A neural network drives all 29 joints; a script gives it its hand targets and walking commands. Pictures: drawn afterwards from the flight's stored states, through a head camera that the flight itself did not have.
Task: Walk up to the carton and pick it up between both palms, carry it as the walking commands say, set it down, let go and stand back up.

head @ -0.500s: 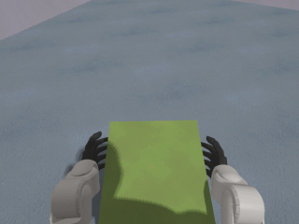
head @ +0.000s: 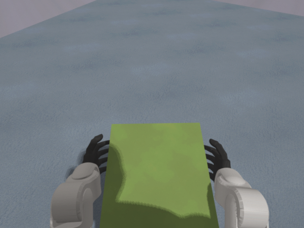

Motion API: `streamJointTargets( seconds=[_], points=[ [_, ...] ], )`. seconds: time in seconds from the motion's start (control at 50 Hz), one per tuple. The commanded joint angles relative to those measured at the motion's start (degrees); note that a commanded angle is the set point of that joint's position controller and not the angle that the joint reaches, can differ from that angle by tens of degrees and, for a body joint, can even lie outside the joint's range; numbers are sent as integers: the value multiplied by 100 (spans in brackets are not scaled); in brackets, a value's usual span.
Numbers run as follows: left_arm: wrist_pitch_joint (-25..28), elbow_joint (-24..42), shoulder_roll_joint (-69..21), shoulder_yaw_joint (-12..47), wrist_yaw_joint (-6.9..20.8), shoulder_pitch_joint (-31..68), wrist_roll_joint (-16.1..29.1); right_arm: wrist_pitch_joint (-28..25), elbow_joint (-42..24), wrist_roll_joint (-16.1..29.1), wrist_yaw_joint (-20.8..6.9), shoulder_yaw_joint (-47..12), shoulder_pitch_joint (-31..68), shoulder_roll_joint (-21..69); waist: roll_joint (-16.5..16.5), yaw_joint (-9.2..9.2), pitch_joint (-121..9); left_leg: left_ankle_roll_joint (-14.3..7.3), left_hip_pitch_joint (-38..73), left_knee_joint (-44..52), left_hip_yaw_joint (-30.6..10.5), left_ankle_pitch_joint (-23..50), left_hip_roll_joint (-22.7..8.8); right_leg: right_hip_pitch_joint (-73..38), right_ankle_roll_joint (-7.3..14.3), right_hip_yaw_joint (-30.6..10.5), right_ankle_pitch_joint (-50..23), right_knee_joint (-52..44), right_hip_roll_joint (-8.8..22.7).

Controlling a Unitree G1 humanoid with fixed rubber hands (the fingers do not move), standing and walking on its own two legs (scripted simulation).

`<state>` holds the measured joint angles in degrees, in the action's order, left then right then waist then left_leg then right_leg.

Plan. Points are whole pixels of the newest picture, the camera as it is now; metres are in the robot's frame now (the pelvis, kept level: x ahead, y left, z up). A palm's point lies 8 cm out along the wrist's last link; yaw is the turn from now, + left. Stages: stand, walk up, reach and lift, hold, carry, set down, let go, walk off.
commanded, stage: carry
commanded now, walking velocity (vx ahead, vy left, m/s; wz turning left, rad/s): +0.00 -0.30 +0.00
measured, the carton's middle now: (156, 184) +0.25 +0.00 +0.02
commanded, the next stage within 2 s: none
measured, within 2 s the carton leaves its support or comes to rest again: neither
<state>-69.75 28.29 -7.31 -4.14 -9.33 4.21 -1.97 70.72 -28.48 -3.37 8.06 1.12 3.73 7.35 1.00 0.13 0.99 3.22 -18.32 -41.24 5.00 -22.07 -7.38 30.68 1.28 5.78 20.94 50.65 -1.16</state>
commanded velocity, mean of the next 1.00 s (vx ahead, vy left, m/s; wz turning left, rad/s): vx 0.00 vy -0.30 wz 0.00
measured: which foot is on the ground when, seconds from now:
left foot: down 0.00-0.10, up 0.12-0.36, down 0.38-0.62, up 0.64-0.90, down 0.92-1.00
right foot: up 0.00-0.06, down 0.08-0.40, up 0.42-0.60, down 0.62-0.94, up 0.96-1.00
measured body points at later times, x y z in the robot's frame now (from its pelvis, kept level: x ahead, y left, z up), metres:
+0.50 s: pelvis -0.09 -0.10 +0.00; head -0.08 -0.10 +0.45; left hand +0.18 +0.05 +0.08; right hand +0.17 -0.25 +0.09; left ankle -0.06 +0.06 -0.71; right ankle -0.01 -0.19 -0.67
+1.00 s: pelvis -0.17 -0.21 -0.01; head -0.16 -0.21 +0.44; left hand +0.09 -0.06 +0.07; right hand +0.09 -0.35 +0.07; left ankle -0.15 -0.07 -0.71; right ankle -0.07 -0.29 -0.69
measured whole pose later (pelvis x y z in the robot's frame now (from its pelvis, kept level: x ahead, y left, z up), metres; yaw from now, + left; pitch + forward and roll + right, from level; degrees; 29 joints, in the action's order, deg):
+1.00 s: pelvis -0.17 -0.21 -0.01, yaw +1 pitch +0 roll +0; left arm -69.7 27.4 -7.4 -3.7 -9.4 4.7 -2.0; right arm 71.4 -28.6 -3.3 8.1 2.0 4.2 7.3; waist 0.3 -0.1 1.5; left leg 2.0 -22.7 -44.0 6.1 -20.7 -7.1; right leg 34.5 1.0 6.4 18.7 52.4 0.1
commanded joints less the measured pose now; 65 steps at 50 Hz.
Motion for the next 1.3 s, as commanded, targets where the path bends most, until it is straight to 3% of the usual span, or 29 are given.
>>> streamJointTargets(
  seconds=[0.0,0.06,0.08,0.1,0.12,0.18,0.3,0.34,0.38,0.4,0.42,0.44,0.48,0.54,0.58,0.6,0.64,0.7,0.8,0.88,0.9,0.92,0.94,1.0,1.06,1.1,1.12,1.16,1.28],
  points=[
    [116,1349,-5245,4081,928,2968,2114,-350,-1277,1956,-720,-3304,2737,5085,-1466,5,-1964,-679,1070,1173,-854,3788,-1440,122,-218,-376,413,-323,469],
    [128,1249,-5313,3994,915,2679,2102,-374,-1498,2095,-676,-3360,3032,5122,-1504,86,-2296,-382,397,556,-425,2998,-1110,-1369,-194,157,-20,-1922,79],
    [130,1358,-5241,3996,883,2892,2126,-352,-1278,2073,-655,-3337,2788,5122,-703,37,-2507,-29,-183,-390,38,1940,-621,-2137,49,-826,-1238,-2542,828],
    [79,940,-5109,3789,904,2578,1977,-306,-1560,1974,-623,-3432,2932,4996,1383,47,-2332,184,-1499,-1490,498,-870,163,-2799,570,-2378,-3576,-2776,1884],
    [120,1057,-5075,3685,903,2666,2064,-260,-1437,2110,-633,-3591,3071,5151,2056,100,-2616,186,-1609,-2144,230,-2091,304,-2921,981,-2537,-4196,-2450,2000],
    [205,1239,-5367,3671,924,2729,2046,-360,-1587,2312,-705,-3677,3382,5425,936,132,-2637,64,-1592,-2503,42,-1449,284,-2598,965,-1913,-3056,-2405,1577],
    [186,1087,-5379,3757,918,2690,1972,-320,-1302,2122,-699,-3474,3181,5249,1165,153,-2272,-128,-215,-787,443,-1113,559,-1210,829,-1745,-197,-3390,1387],
    [196,1196,-5362,3889,936,2592,1995,-346,-1231,2076,-722,-3380,2921,5254,1352,103,-2340,-290,743,288,761,-981,752,-715,271,-1385,622,-3869,1152],
    [199,1506,-5303,4037,906,3156,2019,-402,-1153,2127,-742,-3326,2974,5358,30,-206,-1914,-638,2197,2325,119,-1038,57,650,-927,-146,641,-3323,201],
    [104,1447,-5262,4175,892,3084,1992,-350,-671,1948,-741,-3111,2571,5244,-2818,-211,-1915,-1327,1429,3390,-3072,-1991,-2334,1116,-965,229,586,-250,-218],
    [143,1502,-5322,4150,922,3361,1989,-339,-831,2037,-798,-3174,2744,5230,-2968,-3,-1240,-1774,159,3543,-3748,-1618,-3288,1522,-439,-759,706,1480,452],
    [142,1461,-5286,4086,891,3510,2012,-343,-1141,2098,-779,-3270,3005,5175,-1711,22,-1212,-1596,-168,3234,-2950,-1187,-2848,1140,-249,-1168,439,2039,544],
    [116,1380,-5375,4095,906,3320,2126,-337,-1388,2099,-754,-3340,3062,5201,-828,17,-1669,-1039,491,2128,-1541,1214,-1987,953,-144,-1107,82,1537,671],
    [35,1179,-5342,4032,860,2894,2082,-302,-1296,2068,-699,-3174,2829,5087,-2137,37,-2005,-480,611,1473,-449,3315,-1347,-198,-250,-147,418,-582,410],
    [92,1367,-5350,4050,875,2852,2143,-347,-1567,2093,-665,-3235,2960,5075,-1941,40,-2480,-338,328,738,-256,2436,-1155,-1339,-267,-46,-53,-1996,258],
    [94,1184,-5329,3868,846,2741,2081,-320,-1461,2151,-653,-3393,3076,5169,-802,59,-2640,-170,-26,50,-55,1786,-910,-2001,-157,-277,-159,-2505,387],
    [96,1070,-5122,3646,883,2746,2016,-264,-1721,2135,-609,-3645,3214,5079,2103,6,-2459,257,-1992,-2145,477,-1898,399,-2548,709,-2811,-2842,-2921,2126],
    [213,1129,-5377,3534,946,2521,1996,-316,-1580,2373,-703,-3781,3354,5523,1320,102,-2548,129,-1896,-3007,70,-1207,210,-2435,772,-1670,-2148,-2523,1558],
    [268,1016,-5446,3655,903,2520,1924,-366,-1435,2207,-692,-3551,3148,5264,1290,161,-2583,12,-1067,-1484,350,-1310,397,-1731,1135,-1926,-1776,-2768,1632],
    [271,1074,-5462,3798,880,2688,1907,-408,-1378,2203,-739,-3448,3178,5275,1154,4,-2444,-275,868,836,549,-591,554,-632,524,-1330,-296,-3097,1212],
    [227,1102,-5418,3842,898,2696,1943,-400,-1327,2137,-704,-3430,3018,5299,656,-114,-2302,-440,1644,1679,299,-389,316,145,-111,-765,-24,-2962,788],
    [218,1393,-5413,4004,899,2960,1993,-434,-1237,2064,-718,-3307,2954,5224,-1360,-261,-1925,-878,1630,2800,-1872,-1583,-1277,1274,-724,114,258,-1403,97],
    [168,1378,-5425,4076,899,3160,1999,-394,-910,2063,-744,-3202,2854,5249,-3095,-92,-1606,-1652,726,3128,-3732,-1004,-3092,1680,-481,-224,874,724,171],
    [219,1434,-5504,4049,897,3454,2100,-385,-1271,2165,-762,-3452,3287,5375,-935,42,-1759,-1232,22,2255,-1929,351,-2234,867,-91,-1143,88,1672,797],
    [149,1245,-5251,4035,884,2969,2116,-347,-1214,2034,-705,-3223,2763,5088,-1515,41,-2222,-626,390,1400,-687,2890,-1357,-296,-237,-120,454,-372,350],
    [140,1309,-5335,3964,839,2877,2088,-370,-1433,2159,-687,-3277,3050,5077,-2014,82,-2433,-447,317,848,-472,2511,-1266,-987,-196,8,149,-1834,251],
    [141,1191,-5330,3871,834,2601,2032,-371,-1457,2192,-669,-3391,3055,5170,-1075,84,-2754,-301,61,-46,-67,2081,-906,-1731,-128,-243,-79,-2324,365],
    [177,1089,-5027,3567,883,2723,1982,-313,-1687,2171,-637,-3693,3355,5033,2321,24,-2484,221,-1922,-2132,492,-1724,513,-2299,802,-2896,-2584,-3048,2074],
    [276,933,-5282,3445,908,2172,1838,-346,-1441,2275,-663,-3663,3078,5249,1236,140,-2541,117,-1598,-2004,280,-1315,336,-2212,1094,-1849,-2926,-2520,1549]
  ],
)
